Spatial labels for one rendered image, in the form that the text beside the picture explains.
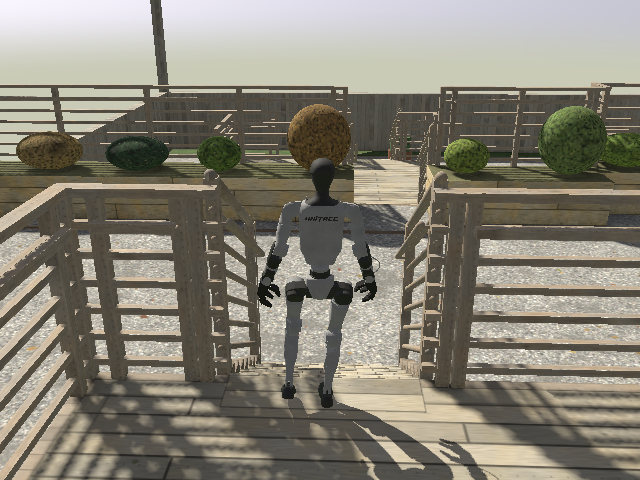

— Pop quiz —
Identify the robot right thigh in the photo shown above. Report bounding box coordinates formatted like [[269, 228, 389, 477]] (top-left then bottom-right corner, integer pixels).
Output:
[[324, 279, 353, 348]]

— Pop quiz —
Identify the left robot upper arm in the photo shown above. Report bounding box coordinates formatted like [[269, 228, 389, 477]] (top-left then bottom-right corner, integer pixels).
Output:
[[272, 201, 301, 257]]

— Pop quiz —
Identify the robot left hand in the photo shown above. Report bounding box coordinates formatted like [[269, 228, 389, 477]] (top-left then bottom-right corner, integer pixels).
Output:
[[257, 281, 281, 308]]

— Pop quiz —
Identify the left robot forearm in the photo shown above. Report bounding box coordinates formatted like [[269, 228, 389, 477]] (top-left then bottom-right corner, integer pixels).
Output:
[[260, 241, 282, 286]]

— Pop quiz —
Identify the left robot shin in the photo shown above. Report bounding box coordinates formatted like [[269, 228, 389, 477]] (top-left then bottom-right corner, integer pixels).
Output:
[[284, 318, 299, 387]]

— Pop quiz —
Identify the right robot upper arm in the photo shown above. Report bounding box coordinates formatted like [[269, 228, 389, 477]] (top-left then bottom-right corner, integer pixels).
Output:
[[343, 202, 368, 258]]

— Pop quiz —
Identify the robot right hand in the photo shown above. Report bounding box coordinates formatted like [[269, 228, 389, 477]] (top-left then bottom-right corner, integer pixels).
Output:
[[354, 280, 377, 302]]

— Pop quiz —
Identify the right robot forearm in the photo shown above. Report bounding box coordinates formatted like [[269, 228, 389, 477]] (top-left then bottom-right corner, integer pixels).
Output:
[[357, 242, 375, 283]]

